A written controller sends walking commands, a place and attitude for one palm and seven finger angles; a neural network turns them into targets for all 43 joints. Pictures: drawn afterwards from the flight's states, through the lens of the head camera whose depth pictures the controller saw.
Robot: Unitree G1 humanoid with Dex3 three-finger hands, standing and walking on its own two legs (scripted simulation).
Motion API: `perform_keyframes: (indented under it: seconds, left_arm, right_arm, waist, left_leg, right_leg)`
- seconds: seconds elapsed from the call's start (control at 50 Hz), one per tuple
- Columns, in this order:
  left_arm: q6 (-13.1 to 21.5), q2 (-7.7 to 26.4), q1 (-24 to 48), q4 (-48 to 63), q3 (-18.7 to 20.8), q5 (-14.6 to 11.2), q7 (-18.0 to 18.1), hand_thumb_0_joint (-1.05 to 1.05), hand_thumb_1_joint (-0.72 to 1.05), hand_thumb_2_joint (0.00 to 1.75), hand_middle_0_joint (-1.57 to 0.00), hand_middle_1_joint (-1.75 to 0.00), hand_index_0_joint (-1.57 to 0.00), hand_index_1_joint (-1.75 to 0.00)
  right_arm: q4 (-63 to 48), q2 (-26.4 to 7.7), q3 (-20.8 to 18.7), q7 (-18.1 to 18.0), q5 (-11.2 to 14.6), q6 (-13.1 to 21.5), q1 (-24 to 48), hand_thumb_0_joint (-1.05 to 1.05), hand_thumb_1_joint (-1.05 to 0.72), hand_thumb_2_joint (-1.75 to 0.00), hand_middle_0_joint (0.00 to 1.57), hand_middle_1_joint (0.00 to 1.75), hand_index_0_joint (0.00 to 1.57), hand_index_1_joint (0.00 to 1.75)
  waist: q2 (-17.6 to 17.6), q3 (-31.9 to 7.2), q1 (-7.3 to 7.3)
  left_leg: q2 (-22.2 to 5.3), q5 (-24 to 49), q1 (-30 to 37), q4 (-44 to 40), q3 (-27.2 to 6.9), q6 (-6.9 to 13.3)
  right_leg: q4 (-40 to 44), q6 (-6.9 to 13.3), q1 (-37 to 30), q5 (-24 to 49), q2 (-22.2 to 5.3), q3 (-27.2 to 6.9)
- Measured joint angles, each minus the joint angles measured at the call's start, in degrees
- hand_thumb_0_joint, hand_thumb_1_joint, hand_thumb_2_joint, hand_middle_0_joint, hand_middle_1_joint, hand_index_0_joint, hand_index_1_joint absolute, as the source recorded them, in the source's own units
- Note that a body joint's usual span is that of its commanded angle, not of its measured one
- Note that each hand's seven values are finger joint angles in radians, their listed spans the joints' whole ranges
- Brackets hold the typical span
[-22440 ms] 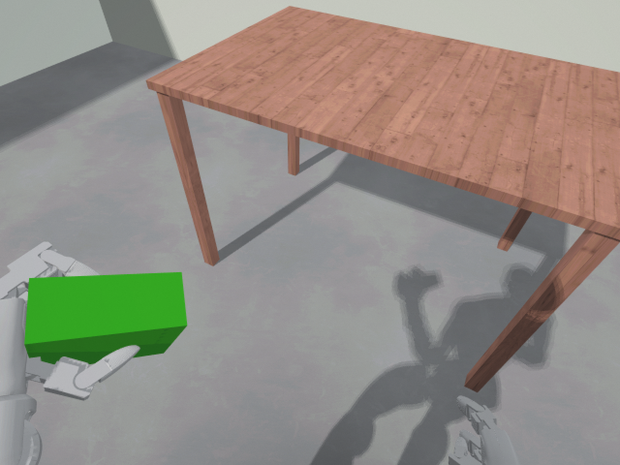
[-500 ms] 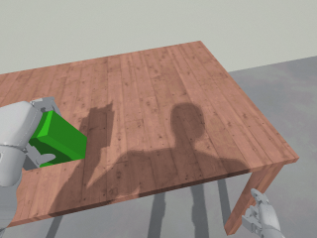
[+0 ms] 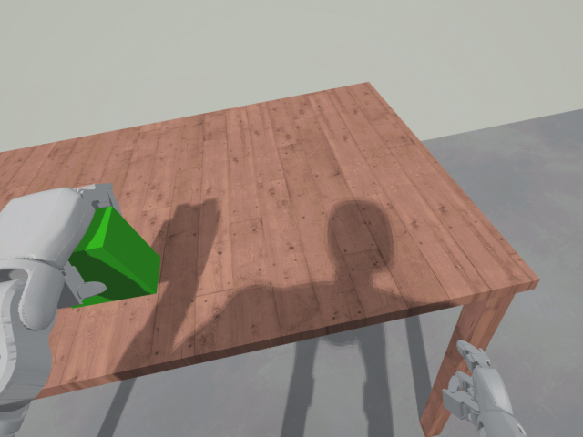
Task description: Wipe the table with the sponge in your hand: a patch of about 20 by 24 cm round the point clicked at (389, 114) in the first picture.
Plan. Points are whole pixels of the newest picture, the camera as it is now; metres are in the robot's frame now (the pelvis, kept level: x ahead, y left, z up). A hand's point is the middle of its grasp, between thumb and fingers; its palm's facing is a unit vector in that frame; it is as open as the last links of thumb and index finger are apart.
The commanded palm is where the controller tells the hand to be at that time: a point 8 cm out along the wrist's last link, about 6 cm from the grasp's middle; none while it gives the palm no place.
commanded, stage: turn the palm down, sponge in hand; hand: left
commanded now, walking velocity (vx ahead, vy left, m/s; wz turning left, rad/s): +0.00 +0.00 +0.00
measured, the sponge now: (100, 268) +0.24 +0.29 +0.16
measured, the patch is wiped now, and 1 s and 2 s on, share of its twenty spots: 0.00 0.00 0.00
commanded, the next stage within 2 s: move the sponge above the wiping area in 0.16 s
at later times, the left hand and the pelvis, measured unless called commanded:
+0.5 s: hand (95, 251) +0.24 +0.28 +0.19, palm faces +0.17 -0.06 -0.98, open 9.5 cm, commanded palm +0.20 +0.28 +0.26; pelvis +0.00 +0.01 +0.00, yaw +0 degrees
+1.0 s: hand (96, 260) +0.24 +0.29 +0.17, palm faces +0.15 -0.06 -0.99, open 9.5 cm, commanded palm +0.20 +0.28 +0.24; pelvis +0.01 +0.01 +0.00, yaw -1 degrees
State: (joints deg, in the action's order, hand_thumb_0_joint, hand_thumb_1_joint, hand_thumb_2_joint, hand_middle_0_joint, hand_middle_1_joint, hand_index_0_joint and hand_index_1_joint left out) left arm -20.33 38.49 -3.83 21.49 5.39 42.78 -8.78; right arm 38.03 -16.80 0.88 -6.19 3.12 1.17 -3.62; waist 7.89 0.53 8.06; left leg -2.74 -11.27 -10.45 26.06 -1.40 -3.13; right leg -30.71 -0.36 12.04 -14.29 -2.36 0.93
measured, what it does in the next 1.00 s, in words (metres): stands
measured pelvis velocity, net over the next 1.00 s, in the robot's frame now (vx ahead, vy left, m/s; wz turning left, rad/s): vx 0.01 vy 0.01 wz -0.01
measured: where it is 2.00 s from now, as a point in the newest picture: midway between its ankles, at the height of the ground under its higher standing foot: outside the picture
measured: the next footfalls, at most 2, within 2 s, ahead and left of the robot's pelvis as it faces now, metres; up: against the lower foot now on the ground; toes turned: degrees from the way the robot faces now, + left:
none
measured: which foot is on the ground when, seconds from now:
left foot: down 0.00-1.00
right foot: down 0.00-1.00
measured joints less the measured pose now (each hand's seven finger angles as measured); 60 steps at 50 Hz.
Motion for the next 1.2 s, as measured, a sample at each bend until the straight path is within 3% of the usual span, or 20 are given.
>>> perform_keyframes:
  seconds: [0.38, 0.56, 0.78, 1.02, 1.2]
  left_arm:
    - [-0.1, -0.8, 0.5, -0.4, -0.7, 0.3, 0.1, 0.0, -0.45, 1.05, -0.78, -1.36, -0.8, -1.36]
    - [0.3, -2.8, 1.4, -0.7, -3.9, 1.7, 1.2, 0.0, -0.45, 1.05, -0.78, -1.36, -0.8, -1.36]
    - [-1.3, -3.1, -0.9, 0.5, -2.3, 1.4, 2.4, 0.0, -0.45, 1.05, -0.78, -1.36, -0.8, -1.36]
    - [-1.2, -3.0, -3.7, 1.1, -3.1, 2.6, 2.2, 0.0, -0.45, 1.05, -0.78, -1.36, -0.8, -1.36]
    - [-1.1, -3.7, -0.9, -3.0, -4.7, 3.8, 1.9, 0.0, -0.45, 1.05, -0.78, -1.36, -0.8, -1.36]
  right_arm:
    - [0.3, 0.2, -0.2, -0.2, 0.1, 0.1, 0.1, 0.02, -0.91, -0.9, 0.21, 0.3, 0.14, 0.27]
    - [0.2, 0.6, -0.3, -0.4, -0.3, 0.1, 0.1, 0.02, -0.91, -0.9, 0.21, 0.3, 0.12, 0.27]
    - [-0.4, 0.7, 0.0, 0.5, -0.2, -0.3, -0.4, 0.02, -0.91, -0.9, 0.21, 0.3, 0.13, 0.27]
    - [-0.2, 0.5, -0.2, 0.7, -0.6, 0.1, -1.1, 0.02, -0.91, -0.9, 0.21, 0.3, 0.15, 0.28]
    - [0.4, 0.5, -0.1, 0.1, -0.4, 0.1, -0.6, 0.02, -0.91, -0.9, 0.21, 0.3, 0.15, 0.28]
  waist:
    - [-0.5, 0.2, 0.04]
    - [-1.3, 0.5, -0.19]
    - [-1.4, 0.2, -0.56]
    - [-1.4, -0.1, -0.37]
    - [-1.3, 0.0, -0.28]
  left_leg:
    - [0.5, -0.1, 0.1, 0.3, 0.3, 0.1]
    - [0.8, 0.1, 0.4, -0.4, 0.6, 0.3]
    - [0.6, -0.1, 0.8, -1.1, 1.0, 0.4]
    - [0.4, -0.5, 1.1, -0.7, 0.8, 0.3]
    - [0.4, -0.1, 1.1, -0.9, 0.3, 0.3]
  right_leg:
    - [-0.1, -0.5, -0.1, 0.0, -0.4, -0.4]
    - [0.7, -0.8, -0.4, 0.4, -0.8, -0.7]
    - [1.9, -0.8, -0.9, 0.6, -0.6, -1.0]
    - [1.9, -0.7, -1.4, 0.3, -0.3, -0.8]
    - [1.8, -0.5, -1.4, 0.4, -0.4, -0.4]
